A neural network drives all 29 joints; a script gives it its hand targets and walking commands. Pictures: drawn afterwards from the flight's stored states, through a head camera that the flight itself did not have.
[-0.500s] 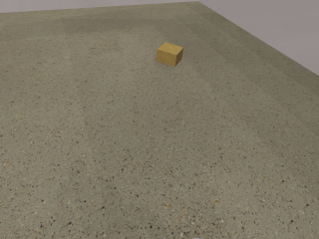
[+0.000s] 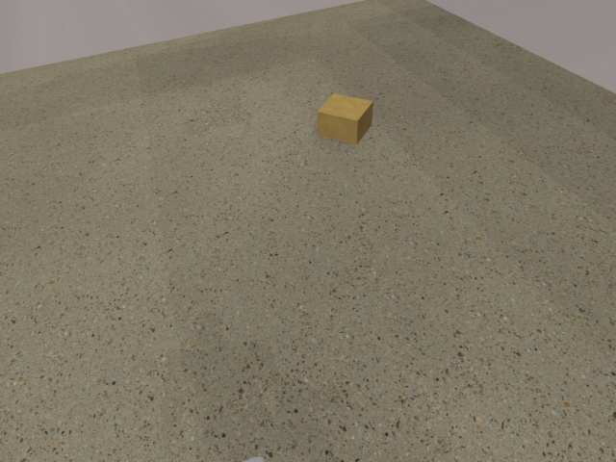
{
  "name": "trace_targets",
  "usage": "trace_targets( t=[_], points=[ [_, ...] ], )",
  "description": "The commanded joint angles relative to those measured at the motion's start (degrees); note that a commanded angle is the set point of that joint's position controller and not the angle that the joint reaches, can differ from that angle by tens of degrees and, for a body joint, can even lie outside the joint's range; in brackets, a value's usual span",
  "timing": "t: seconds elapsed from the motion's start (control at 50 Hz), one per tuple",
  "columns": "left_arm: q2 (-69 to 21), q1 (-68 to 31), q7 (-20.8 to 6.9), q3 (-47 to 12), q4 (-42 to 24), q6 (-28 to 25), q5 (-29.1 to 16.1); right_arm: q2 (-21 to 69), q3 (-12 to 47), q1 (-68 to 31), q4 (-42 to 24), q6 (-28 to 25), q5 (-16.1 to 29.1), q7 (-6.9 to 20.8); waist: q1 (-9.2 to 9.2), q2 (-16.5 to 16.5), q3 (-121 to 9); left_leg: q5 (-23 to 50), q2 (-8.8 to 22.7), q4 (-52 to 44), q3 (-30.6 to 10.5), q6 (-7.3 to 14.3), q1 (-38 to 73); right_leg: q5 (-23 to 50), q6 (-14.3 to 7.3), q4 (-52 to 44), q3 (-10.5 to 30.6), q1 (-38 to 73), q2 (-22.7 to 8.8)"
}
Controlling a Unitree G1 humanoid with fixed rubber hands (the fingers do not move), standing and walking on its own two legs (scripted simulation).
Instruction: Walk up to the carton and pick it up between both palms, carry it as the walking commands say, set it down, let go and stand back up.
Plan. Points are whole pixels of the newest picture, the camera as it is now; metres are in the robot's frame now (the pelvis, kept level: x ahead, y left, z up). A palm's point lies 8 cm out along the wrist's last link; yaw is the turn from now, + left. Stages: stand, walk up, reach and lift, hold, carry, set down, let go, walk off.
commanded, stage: walk up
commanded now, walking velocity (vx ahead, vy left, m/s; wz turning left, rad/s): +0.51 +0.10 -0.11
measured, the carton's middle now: (345, 118) +2.03 -0.13 -0.71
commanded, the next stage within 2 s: none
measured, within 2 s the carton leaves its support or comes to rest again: neither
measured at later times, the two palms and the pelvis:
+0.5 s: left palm (147, 402) +0.27 +0.31 -0.15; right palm (479, 422) +0.22 -0.21 -0.11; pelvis +0.24 +0.06 +0.00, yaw -1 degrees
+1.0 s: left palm (219, 281) +0.48 +0.21 -0.12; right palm (476, 266) +0.52 -0.30 -0.15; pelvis +0.47 -0.04 +0.00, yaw -1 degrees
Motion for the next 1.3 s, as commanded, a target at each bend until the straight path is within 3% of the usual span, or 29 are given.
trace_targets(
  t=[0.0, 0.1, 0.18, 0.22, 0.24, 0.26, 0.28, 0.3, 0.32, 0.34, 0.36, 0.4, 0.46, 0.62, 0.72, 0.74, 0.76, 0.78, 0.8, 0.82, 0.84, 0.88, 0.92, 0.96, 1.08, 1.14, 1.22, 1.24, 1.28],
  points=[
    [7.5, 4.4, 0.6, 1.2, -1.4, -0.9, -0.4, -2.3, -0.8, -2.5, -2.6, 1.0, 0.0, 1.0, 0.35, -8.2, 3.4, 5.5, 1.9, -5.3, -2.1, -1.3, -6.5, 9.9, -5.9, -12.8, 15.6, 4.0, -17.9],
    [5.5, 6.6, 0.6, 0.1, 1.1, -0.4, -0.4, -0.2, 0.7, -12.3, -4.0, 0.5, 1.3, 2.0, 0.85, -13.8, 5.9, 11.1, -0.8, -20.7, 2.1, -1.3, 3.4, 0.9, -3.8, -15.8, 5.2, 0.7, -11.8],
    [6.8, 10.3, 1.1, 0.2, 3.8, 0.3, -0.3, 0.1, 0.9, -15.5, -4.3, -0.3, 0.7, 1.2, 2.31, -10.7, 6.4, 5.5, -1.8, -26.5, 4.1, -0.3, 3.8, 10.9, -5.0, -12.3, 6.7, 6.0, -14.6],
    [7.5, 10.0, 1.2, 0.4, 4.7, 0.8, -0.4, -1.1, 0.5, -10.8, -3.4, -1.1, 0.1, 0.5, -0.14, -9.3, 3.5, 2.8, -2.9, -30.6, 4.5, 0.2, 11.5, 19.9, -4.2, -5.1, 7.1, 6.0, -13.9],
    [7.8, 8.8, 1.1, 0.4, 4.5, 1.0, -0.7, -2.9, -0.1, -3.1, -1.0, -1.6, -0.1, -0.1, -3.63, -5.8, -0.7, 3.7, -4.0, -34.7, 6.0, 0.5, 21.8, 23.5, -3.3, 4.4, 4.8, 3.1, -11.1],
    [6.0, 8.0, 1.2, -0.3, 4.1, 0.9, -0.8, -6.3, -1.3, 7.7, 2.6, -2.2, -0.5, -0.9, -7.53, -2.7, -8.1, 2.5, -0.9, -33.3, 2.3, 2.2, 36.7, 18.2, -1.8, 16.8, 3.3, -4.9, -7.5],
    [3.2, 8.4, 1.4, -0.3, 2.8, 0.8, -0.8, -15.2, -3.7, 18.8, 5.1, -2.5, -1.8, -2.1, -11.02, 9.5, -12.0, -1.2, 18.6, -39.9, -23.5, 4.8, 48.0, -13.3, 1.4, 35.6, 0.4, -22.9, -0.3],
    [4.2, 11.0, 1.4, 0.8, 1.7, 1.1, -0.4, -19.6, -4.7, 21.2, 5.9, -2.0, -0.6, -2.8, -9.58, 10.6, -17.5, 2.4, 27.0, -47.2, -40.9, 7.4, 47.2, -19.9, 1.2, 48.1, 8.0, -26.2, -0.3],
    [4.5, 10.7, 1.1, 0.9, 2.2, 1.5, -0.2, -15.2, -3.6, 14.0, 5.0, -1.8, -0.1, -2.7, -5.91, 6.7, -13.3, 1.3, 24.6, -46.4, -33.4, 8.0, 39.4, -14.3, 1.0, 51.2, 10.9, -25.9, -3.9],
    [3.3, 8.4, 0.7, 0.3, 2.0, 1.5, -0.5, -10.3, -2.5, 8.3, 3.9, -2.2, -0.1, -2.3, -4.15, 5.0, -6.1, 0.4, 20.0, -47.1, -26.1, 7.8, 30.4, -9.5, 1.2, 51.0, 10.0, -25.9, -5.3],
    [2.2, 7.1, 0.2, 0.2, 2.1, 1.8, -0.5, -6.3, -1.7, 4.6, 3.7, -2.7, 0.2, -2.0, -2.36, 4.4, -2.1, -1.1, 15.0, -48.6, -19.3, 6.5, 25.0, -5.0, 1.7, 49.2, 9.6, -24.9, -6.9],
    [0.9, 6.7, -0.7, 0.5, 2.7, 3.1, 0.1, -2.8, -0.6, 4.8, 4.4, -3.6, 0.7, -1.8, -1.11, 6.1, 0.0, 4.4, 10.9, -49.5, -10.0, 5.3, 19.7, -1.0, 2.8, 47.0, 7.3, -22.2, -7.3],
    [1.0, 2.7, -1.7, 0.9, 1.2, 4.3, 0.5, -3.2, -0.6, 10.5, 6.1, -4.5, 0.9, -1.7, -1.21, 5.8, 0.3, 13.5, 10.1, -48.3, -5.7, 5.5, 20.2, 3.5, 4.0, 43.3, 5.8, -22.8, -7.1],
    [1.4, -15.9, -3.8, -0.1, -6.2, 4.8, -0.4, -5.9, -1.2, 17.6, 6.6, -3.9, 0.6, -2.5, -5.63, 7.5, 6.6, 4.2, 11.3, -52.7, -3.4, 6.3, 21.4, 8.2, 4.5, 18.4, 2.4, -22.7, -6.3],
    [2.8, -18.1, -3.5, 0.3, -7.4, 3.7, 0.2, -7.5, -1.9, 18.5, 6.9, -3.0, 0.4, -2.7, -5.63, 9.6, 5.1, 9.5, 12.2, -49.2, -1.0, 5.5, 24.4, 2.4, 3.4, 9.9, 0.4, -15.7, -4.5],
    [3.4, -14.1, -2.8, 0.5, -5.8, 2.7, 0.6, -5.4, -1.3, 17.4, 7.2, -2.8, 0.6, -2.4, -3.5, 9.1, 1.6, 7.4, 9.3, -43.3, 2.8, 4.4, 22.9, 2.8, 3.1, 6.4, -1.5, -7.6, -3.8],
    [5.9, -7.3, -2.0, 1.5, -3.0, 2.0, 0.9, -4.2, -0.7, 18.1, 7.4, -2.4, 0.7, -2.0, -0.52, 3.2, -3.0, 8.7, 5.6, -32.4, 5.4, 3.8, 18.3, 0.9, 2.6, 5.7, -3.8, 4.7, -2.1],
    [10.3, 2.0, -1.0, 3.1, -0.4, 1.3, 1.4, -2.2, 0.0, 18.6, 6.2, -2.5, 0.4, -1.6, 3.22, -7.1, -9.3, 1.0, 2.4, -16.3, 5.0, 3.1, 8.7, -5.1, 0.9, 5.4, 3.9, 17.3, -7.6],
    [16.6, 10.5, -0.2, 4.6, 0.6, 0.9, 2.2, 1.8, 1.1, 16.8, 2.9, -3.1, 0.5, -1.6, 6.49, -23.5, -13.4, -19.6, -4.8, 4.4, 4.0, 1.9, -7.3, -15.2, -4.2, -4.1, 30.1, 24.1, -23.4],
    [17.9, 11.5, 0.0, 4.6, 0.8, 1.5, 0.5, -1.4, 0.1, 14.6, 1.8, -3.0, 0.4, -1.8, 6.59, -19.2, -16.2, -18.3, -1.9, 12.0, -4.1, 3.2, -11.1, -19.6, -7.7, -7.6, 35.9, 24.4, -27.2],
    [14.8, 7.2, 0.0, 3.9, -0.4, 1.4, 0.5, -3.2, -0.2, 12.0, 1.4, -3.4, 0.3, -1.8, 4.3, -14.7, -11.1, -13.1, 0.2, 14.6, -4.8, 3.8, -13.2, -17.4, -7.5, -7.3, 32.4, 20.0, -25.3],
    [8.1, -1.4, 0.1, 2.4, -2.1, -0.1, 0.3, -0.9, -0.1, 12.1, 4.1, -2.6, 0.1, -1.6, -0.27, -3.5, -3.3, -1.7, 3.4, 12.5, -6.3, 2.5, -8.2, 0.9, -5.3, -6.4, 25.1, 6.6, -22.4],
    [5.5, -3.3, 0.4, 1.4, -1.3, -0.9, -0.1, 1.0, -0.3, 13.4, 4.8, -1.0, 0.2, -0.8, -2.42, -8.1, -2.8, 0.2, 3.0, 9.1, -5.3, 1.2, -2.3, 10.3, -3.3, -7.2, 16.4, 1.4, -18.6],
    [4.9, -1.1, 0.3, 1.0, 0.0, -1.4, -0.3, 0.8, -0.5, 9.8, 3.7, 0.4, 0.2, -0.1, -2.59, -11.4, -0.7, 2.8, 2.2, 5.3, -3.6, 0.5, -2.0, 11.9, -3.2, -8.8, 12.4, -0.2, -17.3],
    [6.1, 5.8, 1.0, 0.7, 1.7, -0.8, -0.3, -0.3, -0.3, -6.0, 0.3, 1.4, 0.7, 1.7, 0.39, -11.3, 5.2, 10.4, 0.9, -12.4, -0.6, -1.4, -5.0, 2.6, -3.0, -14.0, 8.5, 2.5, -16.6],
    [5.5, 7.1, 0.9, 0.4, 3.3, -0.4, -0.4, 0.6, 0.7, -11.9, -1.2, 0.5, 1.4, 1.9, 0.5, -16.1, 6.1, 10.4, -0.9, -22.0, 2.9, -1.4, 3.4, -2.1, -3.4, -15.6, 2.9, 0.1, -12.7],
    [7.1, 9.8, 1.4, 0.4, 5.3, 0.4, -0.5, 0.2, 0.6, -12.8, -1.2, -0.7, 0.6, 1.0, 1.41, -11.4, 5.8, 3.7, -1.8, -27.4, 4.5, -0.7, 5.9, 6.0, -4.3, -11.3, 4.8, 4.6, -15.3],
    [7.5, 9.2, 1.5, 0.4, 5.7, 0.6, -0.6, -0.4, 0.4, -9.8, -0.5, -1.1, 0.3, 0.7, -0.03, -10.3, 4.2, 3.0, -2.3, -29.9, 4.6, -0.5, 9.9, 9.2, -3.8, -7.4, 4.5, 4.6, -15.1],
    [5.4, 8.7, 1.4, -0.5, 6.0, 0.9, -0.6, -5.1, -1.1, 6.2, 4.8, -2.4, -0.3, -0.6, -6.61, -1.7, -6.2, 2.0, -2.2, -33.3, 4.1, 1.0, 32.2, 12.8, -1.5, 13.5, 0.7, -3.0, -9.2]
  ],
)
